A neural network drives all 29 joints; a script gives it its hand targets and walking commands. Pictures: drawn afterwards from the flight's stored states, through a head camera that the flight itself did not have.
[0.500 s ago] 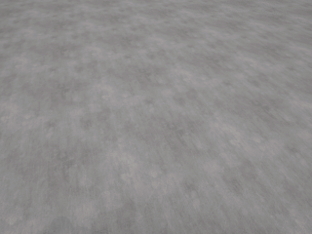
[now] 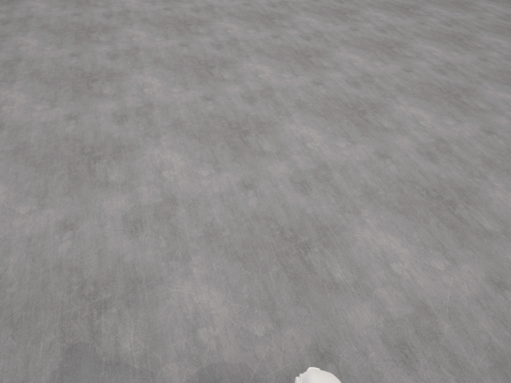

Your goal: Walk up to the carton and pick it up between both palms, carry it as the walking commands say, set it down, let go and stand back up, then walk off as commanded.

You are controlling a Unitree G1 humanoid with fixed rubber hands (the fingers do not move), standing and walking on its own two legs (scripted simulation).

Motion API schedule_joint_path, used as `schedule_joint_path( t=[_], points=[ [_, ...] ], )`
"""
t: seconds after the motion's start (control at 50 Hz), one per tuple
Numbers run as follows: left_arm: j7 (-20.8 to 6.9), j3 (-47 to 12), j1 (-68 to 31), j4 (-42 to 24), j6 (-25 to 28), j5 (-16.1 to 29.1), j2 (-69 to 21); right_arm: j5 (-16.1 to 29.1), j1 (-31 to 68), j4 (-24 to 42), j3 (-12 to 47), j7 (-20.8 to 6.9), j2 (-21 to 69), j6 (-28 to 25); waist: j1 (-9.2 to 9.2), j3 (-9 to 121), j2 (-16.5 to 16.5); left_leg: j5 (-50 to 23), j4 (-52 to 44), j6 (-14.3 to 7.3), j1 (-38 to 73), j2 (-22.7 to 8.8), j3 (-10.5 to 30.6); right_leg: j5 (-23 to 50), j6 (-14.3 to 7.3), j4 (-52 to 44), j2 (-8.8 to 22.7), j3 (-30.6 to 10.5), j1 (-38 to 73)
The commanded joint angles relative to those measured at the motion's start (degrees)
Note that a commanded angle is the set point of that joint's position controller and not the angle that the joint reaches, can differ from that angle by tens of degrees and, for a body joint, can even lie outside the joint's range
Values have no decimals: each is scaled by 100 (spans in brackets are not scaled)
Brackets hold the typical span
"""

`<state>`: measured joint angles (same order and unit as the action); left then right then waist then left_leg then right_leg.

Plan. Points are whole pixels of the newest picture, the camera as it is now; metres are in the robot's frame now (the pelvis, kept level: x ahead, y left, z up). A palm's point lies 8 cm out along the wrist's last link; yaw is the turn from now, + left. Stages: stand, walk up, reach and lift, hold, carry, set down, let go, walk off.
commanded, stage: walk off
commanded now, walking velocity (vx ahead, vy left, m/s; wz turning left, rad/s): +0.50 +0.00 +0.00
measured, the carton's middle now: out of the picture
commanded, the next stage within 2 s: none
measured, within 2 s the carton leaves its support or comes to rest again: neither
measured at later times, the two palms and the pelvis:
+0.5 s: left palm (132, 358) +0.21 +0.22 -0.15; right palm (369, 263) +0.38 -0.25 -0.12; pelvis +0.26 -0.02 -0.01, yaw +2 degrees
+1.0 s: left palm (165, 160) +0.70 +0.24 -0.12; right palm (337, 253) +0.41 -0.19 -0.13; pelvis +0.53 +0.02 -0.01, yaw +0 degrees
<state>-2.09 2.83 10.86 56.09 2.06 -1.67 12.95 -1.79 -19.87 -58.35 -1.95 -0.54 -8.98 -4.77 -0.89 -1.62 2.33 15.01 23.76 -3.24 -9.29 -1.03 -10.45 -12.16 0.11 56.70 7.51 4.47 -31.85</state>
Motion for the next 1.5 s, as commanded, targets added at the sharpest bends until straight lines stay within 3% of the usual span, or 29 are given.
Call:
schedule_joint_path(
  t=[0.0,0.14,0.18,0.2,0.22,0.24,0.32,0.38,0.52,0.56,0.58,0.6,0.62,0.66,0.7,0.88,0.96,0.98,1.02,1.04,1.06,1.08,1.16,1.24,1.4,1.42,1.44,1.46,1.48],
  points=[
    [-77,-84,-657,-526,13,5,23,41,-95,242,-152,33,-874,-115,-102,-542,-725,-494,-1784,-475,-268,-1280,957,520,140,-1275,-8,163,-74],
    [-21,8,-937,-657,91,20,138,37,-697,-236,-140,55,-894,-61,-84,-417,-1165,-2616,-1005,-362,431,-1589,858,463,-27,-2305,-244,231,761],
    [30,181,246,-261,197,-15,467,102,-437,-320,-161,73,-947,-31,521,297,-348,-3364,578,-225,165,-1314,627,288,-208,-2863,-567,361,2549],
    [100,292,1459,96,255,-106,741,72,-317,-155,-155,49,-957,-30,1042,948,110,-2108,2026,-49,-552,-953,290,-204,-475,-3025,30,-297,3767],
    [198,438,2046,249,255,-230,1316,252,-266,148,-62,-5,-427,-48,1054,1433,1105,336,4447,246,-2690,-31,-22,-809,-1240,-3655,1657,-2874,5423],
    [264,520,2183,334,204,-32,1439,194,-91,254,-164,29,-887,-48,1070,1276,725,1267,5176,183,-3400,-152,738,-462,-1480,-4106,2054,-3668,5149],
    [247,241,577,68,286,35,406,57,122,253,-138,-19,-506,26,209,60,290,290,4534,286,-2426,-922,1054,-203,-991,-4682,1218,-1694,2301],
    [273,193,538,165,439,-13,405,-15,143,458,-71,-77,-211,301,-154,-386,64,279,3532,466,-2357,-1038,944,375,-1074,-4894,1017,-1213,1852],
    [74,186,857,305,404,57,645,44,1219,843,-89,-87,-682,252,159,-37,291,-465,821,515,-1070,-535,203,449,-735,-4400,477,-492,2221],
    [103,194,954,452,306,51,677,-10,704,657,-193,-62,-846,173,-134,59,85,-385,753,321,-189,-560,227,417,-660,-3704,638,-451,1817],
    [79,147,976,390,280,100,495,-13,164,411,-308,-32,-1189,122,-371,317,-503,106,543,246,636,-412,117,564,-507,-2627,28,101,1533],
    [76,71,991,251,291,166,231,-49,-756,155,-501,-6,-1724,65,-832,779,-2213,516,-280,-271,2180,-1911,2193,-29,-121,-273,-560,634,-66],
    [117,128,456,0,294,62,405,6,-1680,-45,-534,18,-1950,40,-1174,842,-2323,462,-1028,-592,2317,-2538,3526,-1796,-90,800,-732,183,-848],
    [88,127,249,-12,256,55,351,-10,-633,181,-347,39,-1477,46,-659,330,-1047,859,-1056,-495,1472,-2481,3199,-1136,-219,1585,-198,-515,-1260],
    [48,169,375,56,216,14,168,1,74,317,-152,39,-758,5,-125,42,-817,158,-1194,-339,571,-1941,2238,-481,-146,1197,88,-449,-733],
    [-117,-82,-869,-513,-19,49,-305,81,-342,8,-79,72,-867,-162,31,-562,-1033,-2046,-1580,-314,-147,-1348,567,727,140,-1480,-58,173,207],
    [1,-6,-982,-588,-24,13,-61,64,-812,-322,-148,92,-849,-124,-63,-356,-967,-2745,-1034,-308,705,-1552,685,385,-42,-2275,-285,303,678],
    [37,52,-730,-520,40,10,-10,64,-679,-350,-222,103,-1078,-98,130,-426,-1196,-3330,-776,-242,655,-1643,712,408,-161,-2433,-298,180,920],
    [46,219,179,-99,146,-36,447,91,-464,-348,-214,97,-998,-11,522,270,-387,-3470,1018,-155,429,-1327,207,359,-366,-2876,-754,696,2428],
    [132,369,1346,111,237,-192,921,124,-467,-139,-128,84,-624,25,1015,934,170,-1515,2831,141,-1048,-949,98,-223,-747,-2949,579,-940,4056],
    [121,462,1831,212,244,-89,1327,238,-698,-4,-76,85,-383,16,934,1500,1243,1586,4562,244,-2443,-171,446,-1228,-1083,-3934,1891,-3163,4911],
    [141,525,1564,217,181,-11,1563,203,-452,99,-134,79,-649,22,838,1306,1161,1393,5169,219,-3076,-196,923,-1709,-1328,-4378,1930,-3764,4771],
    [281,259,516,81,263,-8,494,49,-174,67,-136,23,-433,24,107,-37,-82,279,4654,414,-2386,-965,1055,-171,-1024,-4684,1354,-1785,2139],
    [271,270,60,43,447,11,649,18,243,497,-122,-47,-397,362,-254,-80,427,201,2656,473,-1679,-1107,1018,136,-953,-4867,937,-842,1467],
    [108,157,685,355,287,67,505,-30,939,601,-184,-63,-748,184,-57,-165,-206,-235,321,370,-306,-398,83,579,-714,-3636,564,-419,1889],
    [73,97,592,308,241,108,286,-21,388,486,-209,-82,-854,102,-411,231,-161,23,99,191,851,-550,509,1134,-455,-2514,80,67,1339],
    [34,27,642,133,258,231,43,-40,-784,157,-532,-5,-1759,64,-844,1025,-2050,501,-471,-322,2359,-1977,2262,-172,-7,-492,-563,693,-10],
    [48,95,-15,-182,265,15,474,41,-1503,-34,-547,8,-1906,97,-1129,783,-2313,1067,-1154,-697,2436,-2426,3402,-1796,-99,730,-591,274,-1020],
    [119,157,-57,-143,226,8,463,-11,-1186,-35,-426,29,-1599,80,-937,410,-1571,1021,-1131,-735,2109,-2628,3332,-1895,-150,1507,-358,-168,-1466]
  ],
)
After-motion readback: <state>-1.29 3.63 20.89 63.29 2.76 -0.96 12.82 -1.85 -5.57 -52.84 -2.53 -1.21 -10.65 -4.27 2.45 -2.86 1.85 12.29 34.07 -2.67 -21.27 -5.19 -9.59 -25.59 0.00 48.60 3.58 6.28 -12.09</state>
